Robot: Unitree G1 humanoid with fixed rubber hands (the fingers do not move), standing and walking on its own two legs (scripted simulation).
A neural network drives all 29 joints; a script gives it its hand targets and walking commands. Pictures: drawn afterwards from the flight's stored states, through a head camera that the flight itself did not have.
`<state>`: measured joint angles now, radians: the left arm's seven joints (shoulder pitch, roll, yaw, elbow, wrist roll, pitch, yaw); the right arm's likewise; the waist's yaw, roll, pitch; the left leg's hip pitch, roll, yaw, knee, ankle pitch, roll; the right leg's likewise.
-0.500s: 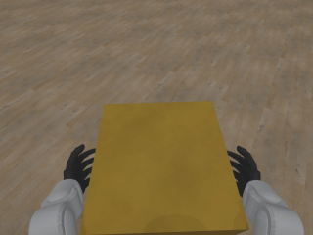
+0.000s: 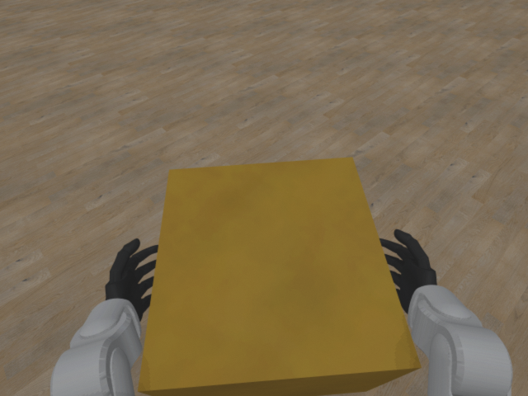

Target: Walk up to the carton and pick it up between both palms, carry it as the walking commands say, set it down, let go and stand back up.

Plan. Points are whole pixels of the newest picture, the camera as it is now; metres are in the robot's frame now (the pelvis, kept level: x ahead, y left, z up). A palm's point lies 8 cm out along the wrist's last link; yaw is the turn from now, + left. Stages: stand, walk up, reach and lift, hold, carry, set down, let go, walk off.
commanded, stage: carry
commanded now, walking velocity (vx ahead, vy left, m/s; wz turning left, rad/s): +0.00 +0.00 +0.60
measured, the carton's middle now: (269, 283) +0.29 +0.00 +0.02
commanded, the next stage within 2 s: none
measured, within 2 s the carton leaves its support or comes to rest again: neither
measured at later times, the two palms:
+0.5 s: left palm (52, 351) +0.18 +0.24 +0.10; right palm (353, 274) +0.26 -0.11 +0.09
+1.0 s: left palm out of the picture +0.05 +0.33 +0.07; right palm (246, 285) +0.26 +0.03 +0.08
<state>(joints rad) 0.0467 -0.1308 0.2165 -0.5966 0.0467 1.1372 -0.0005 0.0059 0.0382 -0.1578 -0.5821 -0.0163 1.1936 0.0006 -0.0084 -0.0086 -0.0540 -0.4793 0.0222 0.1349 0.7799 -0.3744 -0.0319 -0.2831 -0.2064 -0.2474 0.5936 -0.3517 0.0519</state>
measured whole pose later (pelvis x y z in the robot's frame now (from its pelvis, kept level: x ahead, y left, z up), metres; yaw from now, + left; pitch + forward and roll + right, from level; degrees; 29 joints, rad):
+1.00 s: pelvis -0.03 +0.05 +0.00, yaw +36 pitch +4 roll +0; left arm 0.07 -0.10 0.21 -0.56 0.03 1.13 -0.02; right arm 0.09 0.13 -0.18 -0.60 -0.05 1.16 0.01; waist 0.00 0.00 -0.05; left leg -0.38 -0.03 0.08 0.55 -0.25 0.07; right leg -0.53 -0.12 -0.10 1.13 -0.51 0.10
